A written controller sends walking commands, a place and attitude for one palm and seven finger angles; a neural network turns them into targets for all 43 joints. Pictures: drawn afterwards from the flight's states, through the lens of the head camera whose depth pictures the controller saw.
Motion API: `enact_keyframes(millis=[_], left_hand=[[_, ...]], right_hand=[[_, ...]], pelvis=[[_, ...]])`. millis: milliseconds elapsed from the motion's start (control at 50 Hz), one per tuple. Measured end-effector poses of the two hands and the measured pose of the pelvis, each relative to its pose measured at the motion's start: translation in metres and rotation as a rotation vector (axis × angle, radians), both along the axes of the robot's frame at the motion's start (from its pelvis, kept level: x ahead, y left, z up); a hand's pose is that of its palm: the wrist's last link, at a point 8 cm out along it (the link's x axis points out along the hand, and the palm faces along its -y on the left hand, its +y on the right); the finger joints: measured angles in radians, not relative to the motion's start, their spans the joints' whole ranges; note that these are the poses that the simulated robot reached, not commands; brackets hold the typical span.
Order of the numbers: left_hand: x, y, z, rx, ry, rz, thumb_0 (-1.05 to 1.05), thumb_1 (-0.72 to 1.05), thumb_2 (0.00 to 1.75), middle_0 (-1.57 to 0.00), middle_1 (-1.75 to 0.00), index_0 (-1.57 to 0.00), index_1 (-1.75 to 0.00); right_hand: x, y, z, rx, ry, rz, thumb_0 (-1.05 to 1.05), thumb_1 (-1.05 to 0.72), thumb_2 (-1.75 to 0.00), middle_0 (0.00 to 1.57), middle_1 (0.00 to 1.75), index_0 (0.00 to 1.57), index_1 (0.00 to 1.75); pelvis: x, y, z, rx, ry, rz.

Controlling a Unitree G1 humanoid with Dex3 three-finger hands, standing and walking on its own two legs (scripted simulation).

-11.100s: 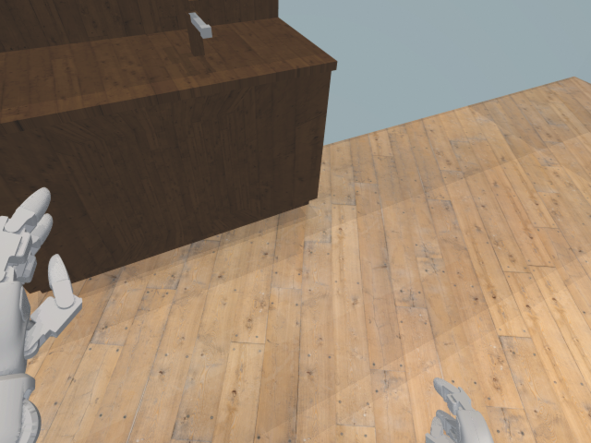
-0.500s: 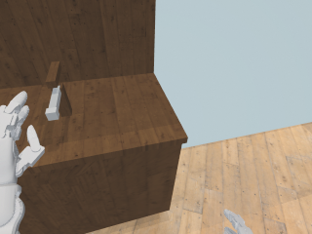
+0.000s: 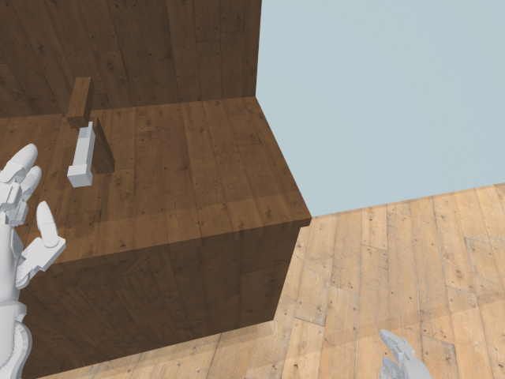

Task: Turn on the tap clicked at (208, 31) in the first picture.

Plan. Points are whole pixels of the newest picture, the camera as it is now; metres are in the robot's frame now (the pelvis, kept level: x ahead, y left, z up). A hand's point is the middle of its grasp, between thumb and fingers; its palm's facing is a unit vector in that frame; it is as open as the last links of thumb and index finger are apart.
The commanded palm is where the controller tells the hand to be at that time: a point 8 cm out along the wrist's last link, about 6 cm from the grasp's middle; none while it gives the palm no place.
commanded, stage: come to a stop and stand still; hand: left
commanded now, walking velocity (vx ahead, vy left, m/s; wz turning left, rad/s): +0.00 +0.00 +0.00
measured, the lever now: (80, 175) +0.38 +0.35 +0.09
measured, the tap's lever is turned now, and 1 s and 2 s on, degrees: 0 0 0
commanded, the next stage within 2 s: look again from close up in 0.66 s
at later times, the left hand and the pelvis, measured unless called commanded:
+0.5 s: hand (35, 220) +0.24 +0.30 +0.16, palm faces +0.39 -0.86 -0.32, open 7.4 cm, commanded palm +0.18 +0.33 +0.18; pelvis +0.02 +0.05 +0.00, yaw +0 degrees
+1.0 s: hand (41, 226) +0.23 +0.29 +0.17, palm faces +0.40 -0.84 -0.35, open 7.4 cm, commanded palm +0.17 +0.32 +0.18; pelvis +0.02 +0.04 +0.00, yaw +1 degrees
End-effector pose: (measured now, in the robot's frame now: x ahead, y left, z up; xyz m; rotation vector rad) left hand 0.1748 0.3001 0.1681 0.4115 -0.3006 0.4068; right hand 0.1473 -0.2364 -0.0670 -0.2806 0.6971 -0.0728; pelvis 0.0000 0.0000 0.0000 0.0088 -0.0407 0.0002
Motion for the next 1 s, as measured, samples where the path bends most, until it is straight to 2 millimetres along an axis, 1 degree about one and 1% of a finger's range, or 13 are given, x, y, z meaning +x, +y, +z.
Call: enact_keyframes(millis=[80,120,160,240,320,400,540,640,740,880,1000], left_hand=[[0.013,-0.005,0.004,-0.012,-0.04,-0.056,0.01,0.89,0.9,-0.21,-0.3,-0.21,-0.3],[0.02,-0.004,0.008,0.004,-0.052,-0.083,0.01,0.89,0.9,-0.21,-0.3,-0.21,-0.3],[0.025,0.001,0.01,0.026,-0.055,-0.097,0.01,0.89,0.9,-0.21,-0.3,-0.21,-0.31],[0.031,0.018,0.01,0.051,-0.039,-0.09,0.01,0.89,0.9,-0.21,-0.3,-0.21,-0.31],[0.032,0.032,0.004,0.042,-0.018,-0.074,0.01,0.89,0.9,-0.21,-0.3,-0.21,-0.31],[0.028,0.039,0.0,0.022,-0.018,-0.073,0.01,0.89,0.9,-0.21,-0.3,-0.21,-0.31],[0.025,0.049,0.004,0.023,-0.055,-0.064,0.01,0.89,0.9,-0.21,-0.3,-0.21,-0.31],[0.028,0.052,0.007,0.019,-0.074,-0.052,0.01,0.89,0.9,-0.21,-0.3,-0.21,-0.31],[0.03,0.047,0.007,0.013,-0.066,-0.057,0.01,0.89,0.9,-0.21,-0.3,-0.21,-0.3],[0.025,0.037,0.004,0.026,-0.028,-0.063,0.01,0.89,0.9,-0.21,-0.3,-0.21,-0.3],[0.015,0.028,0.009,0.045,-0.025,-0.052,0.01,0.89,0.9,-0.21,-0.3,-0.21,-0.31]], right_hand=[[0.017,0.016,0.007,0.009,-0.038,0.021,0.01,-0.9,-0.9,0.2,0.3,0.2,0.3],[0.026,0.026,0.01,0.019,-0.056,0.026,0.01,-0.9,-0.9,0.2,0.3,0.2,0.3],[0.033,0.035,0.013,0.03,-0.069,0.027,0.01,-0.9,-0.9,0.2,0.3,0.2,0.3],[0.043,0.052,0.015,0.044,-0.073,0.03,0.01,-0.9,-0.9,0.2,0.3,0.2,0.3],[0.048,0.064,0.014,0.041,-0.055,0.041,0.01,-0.9,-0.9,0.2,0.3,0.21,0.3],[0.05,0.074,0.012,0.027,-0.029,0.052,0.01,-0.9,-0.9,0.2,0.3,0.21,0.3],[0.052,0.084,0.01,0.018,-0.018,0.052,0.01,-0.9,-0.9,0.2,0.3,0.21,0.3],[0.052,0.088,0.01,0.029,-0.021,0.046,0.01,-0.9,-0.9,0.2,0.3,0.21,0.3],[0.051,0.085,0.007,0.038,-0.016,0.037,0.01,-0.9,-0.9,0.2,0.3,0.21,0.3],[0.045,0.071,0.007,0.031,-0.006,0.017,0.01,-0.9,-0.9,0.2,0.3,0.21,0.3],[0.039,0.057,0.005,0.024,0.0,0.006,0.01,-0.9,-0.9,0.2,0.3,0.21,0.3]], pelvis=[[0.006,0.01,0.0,-0.007,-0.004,-0.002],[0.01,0.014,0.0,-0.011,-0.003,-0.004],[0.013,0.019,0.0,-0.015,-0.001,-0.004],[0.018,0.028,0.0,-0.021,0.002,-0.004],[0.022,0.037,-0.001,-0.027,0.002,-0.001],[0.023,0.046,-0.002,-0.031,-0.003,0.004],[0.025,0.055,-0.004,-0.036,-0.021,0.004],[0.026,0.056,-0.004,-0.036,-0.031,0.002],[0.025,0.054,-0.004,-0.041,-0.032,0.005],[0.02,0.047,-0.004,-0.034,-0.023,0.004],[0.016,0.038,-0.003,-0.029,-0.024,0.009]])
